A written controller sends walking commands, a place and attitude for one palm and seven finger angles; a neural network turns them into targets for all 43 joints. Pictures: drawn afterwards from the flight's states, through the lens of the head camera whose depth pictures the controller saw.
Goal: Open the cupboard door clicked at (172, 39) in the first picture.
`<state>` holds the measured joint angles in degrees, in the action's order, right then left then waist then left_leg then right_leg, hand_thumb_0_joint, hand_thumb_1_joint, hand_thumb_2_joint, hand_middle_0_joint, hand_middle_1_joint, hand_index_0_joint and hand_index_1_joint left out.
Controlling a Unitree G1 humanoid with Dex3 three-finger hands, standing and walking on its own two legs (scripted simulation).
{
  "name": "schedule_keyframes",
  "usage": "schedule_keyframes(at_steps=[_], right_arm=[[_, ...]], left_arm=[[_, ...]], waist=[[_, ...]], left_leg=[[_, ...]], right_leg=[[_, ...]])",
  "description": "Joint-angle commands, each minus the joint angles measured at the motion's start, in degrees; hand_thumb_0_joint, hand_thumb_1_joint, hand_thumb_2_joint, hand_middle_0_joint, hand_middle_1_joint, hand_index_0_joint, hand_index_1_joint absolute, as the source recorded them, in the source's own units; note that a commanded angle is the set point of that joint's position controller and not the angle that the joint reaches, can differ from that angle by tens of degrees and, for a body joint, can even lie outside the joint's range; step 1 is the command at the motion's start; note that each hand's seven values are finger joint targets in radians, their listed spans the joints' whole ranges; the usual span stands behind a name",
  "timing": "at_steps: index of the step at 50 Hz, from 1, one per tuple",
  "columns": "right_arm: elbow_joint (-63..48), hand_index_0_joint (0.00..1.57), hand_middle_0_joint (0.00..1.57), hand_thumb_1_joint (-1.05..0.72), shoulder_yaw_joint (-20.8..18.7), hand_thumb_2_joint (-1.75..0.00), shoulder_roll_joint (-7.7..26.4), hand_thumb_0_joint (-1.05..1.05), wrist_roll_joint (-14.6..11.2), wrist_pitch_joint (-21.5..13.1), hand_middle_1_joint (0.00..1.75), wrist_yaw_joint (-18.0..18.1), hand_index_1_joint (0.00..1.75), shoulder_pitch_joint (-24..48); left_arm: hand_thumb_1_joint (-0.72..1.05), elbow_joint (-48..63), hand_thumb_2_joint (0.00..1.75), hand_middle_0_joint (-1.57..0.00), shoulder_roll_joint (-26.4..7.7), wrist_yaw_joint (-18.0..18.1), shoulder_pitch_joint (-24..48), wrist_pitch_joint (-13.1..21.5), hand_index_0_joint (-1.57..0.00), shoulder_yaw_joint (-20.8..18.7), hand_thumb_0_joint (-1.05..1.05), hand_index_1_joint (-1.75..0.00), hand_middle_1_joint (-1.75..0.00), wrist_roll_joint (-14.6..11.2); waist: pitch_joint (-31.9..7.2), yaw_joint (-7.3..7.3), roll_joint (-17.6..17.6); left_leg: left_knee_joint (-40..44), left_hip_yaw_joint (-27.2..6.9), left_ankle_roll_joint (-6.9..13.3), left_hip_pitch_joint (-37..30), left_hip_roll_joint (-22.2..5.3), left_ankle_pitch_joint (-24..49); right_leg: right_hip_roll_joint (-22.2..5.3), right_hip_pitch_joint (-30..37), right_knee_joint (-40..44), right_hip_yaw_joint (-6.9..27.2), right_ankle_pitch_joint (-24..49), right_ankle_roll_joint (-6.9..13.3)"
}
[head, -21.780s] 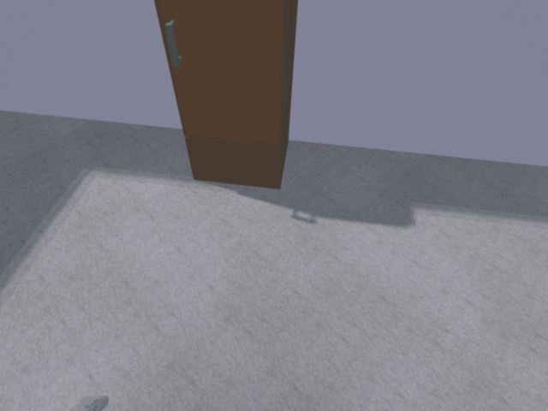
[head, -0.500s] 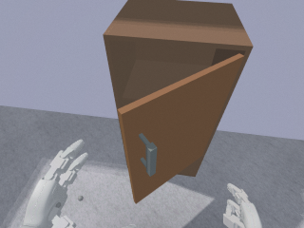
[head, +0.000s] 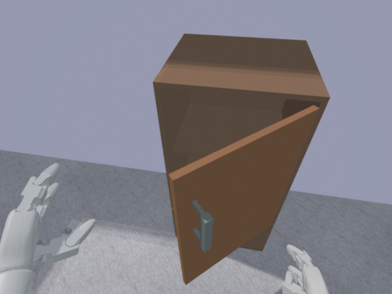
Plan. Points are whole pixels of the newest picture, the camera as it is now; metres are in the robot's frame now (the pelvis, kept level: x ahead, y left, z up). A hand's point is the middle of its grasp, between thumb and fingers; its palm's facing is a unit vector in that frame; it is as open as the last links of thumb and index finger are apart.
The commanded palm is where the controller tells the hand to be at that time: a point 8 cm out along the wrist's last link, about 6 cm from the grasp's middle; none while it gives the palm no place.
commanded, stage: draw the hand back to the body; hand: left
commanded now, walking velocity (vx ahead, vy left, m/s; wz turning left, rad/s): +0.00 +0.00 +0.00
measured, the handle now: (201, 226) +0.29 +0.03 -0.03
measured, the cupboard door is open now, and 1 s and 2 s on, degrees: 43 43 43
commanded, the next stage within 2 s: step back with the hand held close in 0.56 s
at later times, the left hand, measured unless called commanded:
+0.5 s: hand (60, 215) +0.18 +0.23 +0.16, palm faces +0.40 -0.83 -0.38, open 7.5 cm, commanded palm +0.14 +0.28 +0.18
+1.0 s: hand (68, 216) +0.19 +0.22 +0.15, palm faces +0.31 -0.82 -0.49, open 7.4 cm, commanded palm +0.13 +0.27 +0.18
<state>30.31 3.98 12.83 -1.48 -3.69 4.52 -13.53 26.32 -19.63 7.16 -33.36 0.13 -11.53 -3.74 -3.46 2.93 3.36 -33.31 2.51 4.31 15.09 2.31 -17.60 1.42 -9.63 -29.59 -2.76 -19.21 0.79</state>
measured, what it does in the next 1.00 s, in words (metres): stands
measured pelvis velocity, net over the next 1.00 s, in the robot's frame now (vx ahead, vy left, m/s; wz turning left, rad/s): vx -0.02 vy -0.02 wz -0.04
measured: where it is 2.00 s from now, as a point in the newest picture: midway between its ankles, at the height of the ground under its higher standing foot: outside the picture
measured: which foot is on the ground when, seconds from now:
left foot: down 0.00-1.00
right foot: down 0.00-1.00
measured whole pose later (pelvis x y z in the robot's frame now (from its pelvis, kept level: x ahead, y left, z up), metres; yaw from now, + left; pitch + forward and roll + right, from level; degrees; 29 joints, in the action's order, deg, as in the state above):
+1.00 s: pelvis -0.02 -0.02 +0.01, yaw -2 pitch -1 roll -1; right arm 32.2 -0.5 14.4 -1.2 0.8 4.3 -9.7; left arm 24.6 -23.2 6.1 -31.7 7.4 -20.6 -3.6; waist 1.0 0.0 2.5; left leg -25.8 3.9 2.4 13.7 0.1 -11.7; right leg 3.6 -9.5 -23.0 -1.1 -13.1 2.6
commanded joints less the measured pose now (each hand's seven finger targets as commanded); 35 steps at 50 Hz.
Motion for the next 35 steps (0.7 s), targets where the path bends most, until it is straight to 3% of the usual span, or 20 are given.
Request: schedule_keyframes(at_steps=[1, 2, 4, 9, 12, 15, 18, 20, 21, 24, 32, 34, 35], right_arm=[[-8.0, 0.20, 0.20, -0.90, -3.7, -0.90, 7.2, 0.00, 0.4, -3.7, 0.30, 0.0, 0.30, 7.4], [-7.8, 0.20, 0.20, -0.90, -3.7, -0.90, 7.1, 0.00, 0.6, -3.6, 0.30, -0.2, 0.30, 7.3], [-7.4, 0.20, 0.20, -0.90, -3.9, -0.90, 7.0, 0.00, 0.5, -3.5, 0.30, -0.2, 0.30, 7.8], [-6.2, 0.20, 0.20, -0.90, -4.2, -0.90, 7.1, 0.00, 0.5, -3.6, 0.30, -0.4, 0.30, 8.7], [-5.8, 0.20, 0.20, -0.90, -4.5, -0.90, 7.3, 0.00, 0.4, -3.4, 0.30, -0.7, 0.30, 8.8], [-5.9, 0.20, 0.20, -0.90, -4.8, -0.90, 7.5, 0.00, 0.5, -3.1, 0.30, -0.8, 0.30, 9.3], [-5.6, 0.20, 0.20, -0.90, -4.7, -0.90, 7.2, 0.00, 0.7, -3.4, 0.30, -0.5, 0.30, 9.5], [-5.4, 0.20, 0.20, -0.90, -4.8, -0.90, 7.0, 0.00, 0.7, -3.7, 0.30, -0.4, 0.30, 9.7], [-5.2, 0.20, 0.20, -0.90, -4.9, -0.90, 7.2, 0.00, 0.6, -3.8, 0.30, -0.3, 0.30, 9.9], [-4.8, 0.20, 0.20, -0.90, -4.6, -0.90, 6.6, 0.00, 0.5, -3.9, 0.30, -0.2, 0.30, 10.0], [-4.2, 0.20, 0.20, -0.90, -5.0, -0.90, 6.8, 0.00, 0.6, -4.2, 0.30, -0.3, 0.30, 10.2], [-3.9, 0.20, 0.20, -0.90, -5.0, -0.90, 6.8, 0.00, 0.6, -4.2, 0.30, -0.1, 0.30, 10.4], [-5.7, 0.20, 0.20, -0.90, -5.3, -0.90, 7.7, 0.00, 0.3, -3.2, 0.30, -0.2, 0.30, 9.4]], left_arm=[[0.62, 12.7, 0.78, -0.19, -9.6, 0.7, 5.6, 4.6, -0.19, -9.3, 0.00, -0.30, -0.30, -0.2], [0.65, 13.0, 0.80, -0.19, -9.8, 0.7, 6.3, 4.8, -0.19, -10.1, 0.00, -0.30, -0.30, -0.4], [0.73, 12.0, 0.82, -0.19, -10.4, 0.7, 6.7, 4.9, -0.19, -11.9, 0.00, -0.30, -0.30, -0.8], [0.90, 12.4, 0.90, -0.20, -12.8, 0.7, 11.4, 6.1, -0.20, -15.5, 0.00, -0.30, -0.30, -1.2], [0.90, 7.5, 0.90, -0.20, -8.5, -0.2, 7.7, 5.9, -0.20, -12.1, 0.00, -0.30, -0.30, -1.5], [0.90, 8.9, 0.90, -0.20, -9.8, -0.3, 9.2, 6.4, -0.20, -12.6, 0.00, -0.30, -0.30, -1.4], [0.90, 10.5, 0.90, -0.20, -11.6, -0.1, 9.9, 6.8, -0.20, -14.0, 0.00, -0.30, -0.30, -1.2], [0.90, 10.8, 0.90, -0.20, -12.2, 0.1, 9.6, 7.0, -0.20, -14.5, 0.00, -0.30, -0.30, -1.3], [0.90, 11.6, 0.90, -0.20, -12.8, 0.1, 9.9, 7.0, -0.20, -14.8, 0.00, -0.30, -0.30, -1.2], [0.90, 10.3, 0.90, -0.20, -11.8, 0.0, 10.3, 7.0, -0.20, -14.2, 0.00, -0.30, -0.30, -1.5], [0.90, 8.7, 0.90, -0.20, -10.9, -0.3, 10.4, 7.6, -0.20, -13.3, 0.00, -0.30, -0.30, -1.5], [0.90, 8.7, 0.90, -0.20, -12.5, -0.1, 13.7, 7.8, -0.20, -14.4, 0.00, -0.30, -0.30, -1.5], [0.90, 10.8, 0.90, -0.20, -18.7, 0.3, 18.4, 10.1, -0.20, -21.4, 0.00, -0.30, -0.30, -0.7]], waist=[[-1.5, 0.34, 1.7], [-1.4, 0.35, 2.5], [-1.2, 0.49, 0.5], [-0.8, 0.61, 2.5], [1.4, 0.34, -0.2], [0.7, 0.46, -1.3], [-0.8, 0.83, 0.7], [-1.2, 0.95, -0.3], [-1.4, 1.00, 1.2], [0.5, 0.69, 1.4], [1.4, 0.52, -0.5], [0.9, 0.46, -0.8], [4.6, -1.67, -2.5]], left_leg=[[9.0, -7.5, -4.5, -7.2, -5.4, 18.4], [9.5, -7.4, -4.7, -7.5, -5.3, 18.7], [10.0, -6.6, -4.3, -7.8, -5.2, 17.7], [11.2, -6.1, -4.0, -8.7, -4.9, 15.3], [11.4, -5.2, -3.4, -8.9, -4.7, 15.6], [11.8, -4.9, -3.0, -8.8, -4.4, 13.3], [11.3, -4.4, -2.8, -9.4, -4.0, 14.7], [10.9, -4.0, -2.7, -9.8, -3.7, 15.1], [10.8, -4.0, -2.7, -10.1, -3.8, 16.0], [10.7, -3.6, -2.7, -10.2, -3.6, 15.1], [11.2, -3.4, -2.5, -11.2, -3.6, 14.1], [11.1, -3.1, -2.3, -11.1, -3.3, 14.0], [8.5, -4.2, -1.3, -9.1, -4.4, 10.6]], right_leg=[[-0.8, -1.4, 5.7, 1.3, 13.0, 1.2], [-0.9, -0.7, 6.0, 1.4, 13.3, 1.3], [-0.8, 0.0, 6.9, 1.6, 13.8, 1.2], [-0.8, 1.3, 8.6, 1.9, 13.6, 1.3], [-0.8, 1.0, 9.5, 2.0, 14.5, 1.0], [-0.8, 1.6, 10.1, 2.3, 13.6, 0.8], [-1.0, 3.0, 10.2, 2.7, 15.6, 1.0], [-1.1, 3.2, 10.5, 2.9, 16.4, 0.9], [-1.1, 3.5, 10.7, 3.1, 17.4, 1.1], [-1.3, 2.3, 11.4, 3.2, 16.7, 0.9], [-1.2, 2.0, 12.6, 3.5, 15.8, 0.6], [-1.3, 2.2, 12.8, 3.8, 16.2, 0.5], [-4.1, -3.9, 15.7, 10.2, 19.4, -0.3]])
